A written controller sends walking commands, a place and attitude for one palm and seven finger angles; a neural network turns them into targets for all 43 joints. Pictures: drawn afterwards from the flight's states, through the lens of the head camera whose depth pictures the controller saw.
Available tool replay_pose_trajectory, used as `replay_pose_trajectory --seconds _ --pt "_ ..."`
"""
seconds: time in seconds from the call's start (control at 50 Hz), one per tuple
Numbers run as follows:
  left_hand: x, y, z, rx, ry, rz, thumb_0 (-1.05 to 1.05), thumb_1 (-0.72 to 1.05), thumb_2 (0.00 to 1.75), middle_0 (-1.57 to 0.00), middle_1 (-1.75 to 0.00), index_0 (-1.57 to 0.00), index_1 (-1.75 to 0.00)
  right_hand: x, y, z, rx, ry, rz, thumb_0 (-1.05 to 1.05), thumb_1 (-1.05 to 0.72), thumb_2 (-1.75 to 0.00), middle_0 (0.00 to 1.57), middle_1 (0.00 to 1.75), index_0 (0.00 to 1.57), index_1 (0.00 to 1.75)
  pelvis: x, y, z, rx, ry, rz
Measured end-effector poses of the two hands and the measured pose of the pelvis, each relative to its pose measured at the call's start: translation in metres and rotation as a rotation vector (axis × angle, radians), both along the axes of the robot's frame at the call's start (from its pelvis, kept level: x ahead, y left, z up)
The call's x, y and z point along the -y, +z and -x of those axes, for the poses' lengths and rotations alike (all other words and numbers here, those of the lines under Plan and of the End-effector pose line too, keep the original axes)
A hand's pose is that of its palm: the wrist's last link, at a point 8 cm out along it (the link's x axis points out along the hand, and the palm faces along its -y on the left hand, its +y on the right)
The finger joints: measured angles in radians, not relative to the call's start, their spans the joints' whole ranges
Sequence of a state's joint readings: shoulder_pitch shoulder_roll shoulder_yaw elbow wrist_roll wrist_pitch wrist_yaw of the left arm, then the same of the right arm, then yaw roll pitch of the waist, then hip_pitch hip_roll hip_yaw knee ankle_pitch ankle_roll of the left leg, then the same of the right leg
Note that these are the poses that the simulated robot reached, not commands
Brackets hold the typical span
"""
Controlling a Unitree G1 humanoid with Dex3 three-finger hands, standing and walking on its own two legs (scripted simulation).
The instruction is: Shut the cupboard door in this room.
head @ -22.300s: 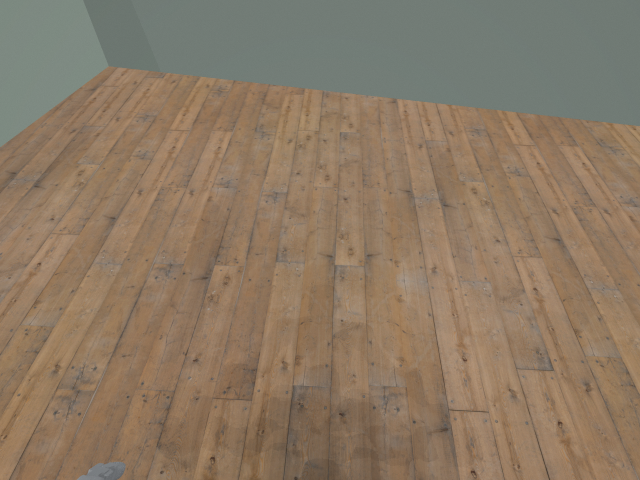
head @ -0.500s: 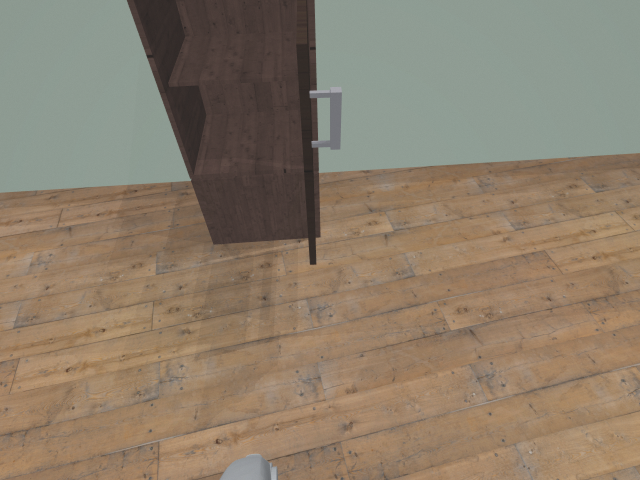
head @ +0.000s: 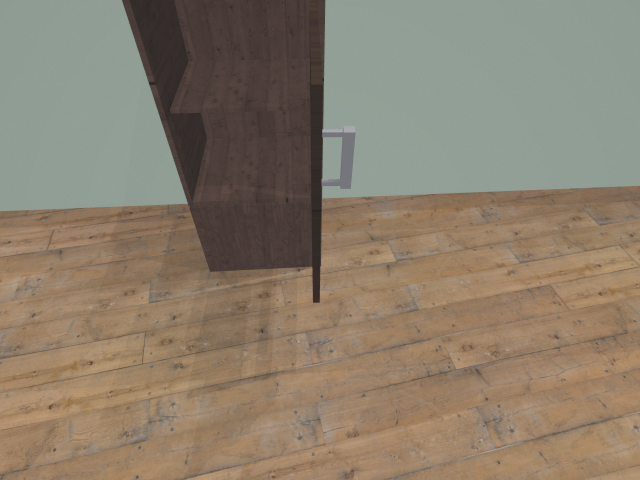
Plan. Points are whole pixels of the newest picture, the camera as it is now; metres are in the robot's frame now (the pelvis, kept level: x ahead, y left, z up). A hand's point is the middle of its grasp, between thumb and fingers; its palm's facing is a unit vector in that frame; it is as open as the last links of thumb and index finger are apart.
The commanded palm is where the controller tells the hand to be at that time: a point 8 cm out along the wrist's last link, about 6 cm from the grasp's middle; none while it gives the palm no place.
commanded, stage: stand and wait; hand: left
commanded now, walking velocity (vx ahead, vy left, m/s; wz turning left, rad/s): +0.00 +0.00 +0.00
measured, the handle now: (336, 159) +0.66 +0.02 +0.04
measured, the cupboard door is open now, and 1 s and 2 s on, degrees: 87 87 87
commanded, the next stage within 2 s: look at it before walking up in 0.52 s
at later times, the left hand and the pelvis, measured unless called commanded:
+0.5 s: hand out of the picture -0.01 +0.13 -0.17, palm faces +0.05 -0.98 -0.18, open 7.4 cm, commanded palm none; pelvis +0.02 -0.03 +0.00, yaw +1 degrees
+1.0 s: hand out of the picture -0.02 +0.12 -0.18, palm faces +0.07 -0.98 -0.17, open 7.4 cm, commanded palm none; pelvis +0.02 -0.03 +0.00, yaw +1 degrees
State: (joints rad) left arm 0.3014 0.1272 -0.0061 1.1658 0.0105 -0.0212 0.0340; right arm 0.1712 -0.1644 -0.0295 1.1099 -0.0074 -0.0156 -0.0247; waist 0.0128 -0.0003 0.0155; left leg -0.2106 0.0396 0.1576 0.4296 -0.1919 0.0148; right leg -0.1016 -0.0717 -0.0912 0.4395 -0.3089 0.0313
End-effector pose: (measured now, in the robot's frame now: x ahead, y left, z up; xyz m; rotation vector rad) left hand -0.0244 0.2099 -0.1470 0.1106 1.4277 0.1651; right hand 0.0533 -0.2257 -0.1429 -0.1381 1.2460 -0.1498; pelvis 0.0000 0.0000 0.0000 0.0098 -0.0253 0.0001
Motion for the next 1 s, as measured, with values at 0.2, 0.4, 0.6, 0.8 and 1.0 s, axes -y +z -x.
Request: replay_pose_trajectory --seconds 0.2,0.4,0.6,0.8,1.0 --pt "0.011 0.002 -0.023 0.025 -0.012 -0.012 0.00 0.91 0.90 -0.20 -0.30 -0.20 -0.30 0.009 -0.004 0.062 -0.198 -0.034 -0.011 -0.01 -0.93 -0.90 0.19 0.30 0.20 0.30 0.014 0.002 -0.012 0.004 0.006 -0.002" --pt "0.025 0.003 -0.021 0.005 -0.003 -0.014 0.00 0.91 0.90 -0.20 -0.30 -0.20 -0.30 -0.003 -0.009 0.084 -0.268 -0.054 -0.068 0.00 -0.92 -0.90 0.19 0.30 0.20 0.30 0.024 0.001 -0.015 0.008 0.011 -0.001" --pt "0.041 0.001 -0.005 -0.033 0.022 0.009 0.00 0.91 0.90 -0.20 -0.30 -0.20 -0.30 0.001 -0.010 0.063 -0.229 -0.038 -0.067 0.00 -0.92 -0.90 0.20 0.30 0.20 0.30 0.030 0.001 -0.017 0.005 0.012 -0.001" --pt "0.048 0.000 0.004 -0.057 0.032 0.023 0.00 0.91 0.90 -0.20 -0.30 -0.20 -0.30 0.018 -0.007 0.047 -0.196 -0.029 -0.024 0.01 -0.92 -0.90 0.19 0.30 0.20 0.30 0.033 0.000 -0.020 0.006 0.011 0.000" --pt "0.041 0.001 -0.002 -0.048 0.028 0.007 0.00 0.91 0.90 -0.20 -0.30 -0.20 -0.30 0.020 -0.007 0.043 -0.194 -0.021 -0.019 0.00 -0.92 -0.90 0.19 0.30 0.20 0.30 0.032 0.000 -0.022 0.005 0.014 0.001"
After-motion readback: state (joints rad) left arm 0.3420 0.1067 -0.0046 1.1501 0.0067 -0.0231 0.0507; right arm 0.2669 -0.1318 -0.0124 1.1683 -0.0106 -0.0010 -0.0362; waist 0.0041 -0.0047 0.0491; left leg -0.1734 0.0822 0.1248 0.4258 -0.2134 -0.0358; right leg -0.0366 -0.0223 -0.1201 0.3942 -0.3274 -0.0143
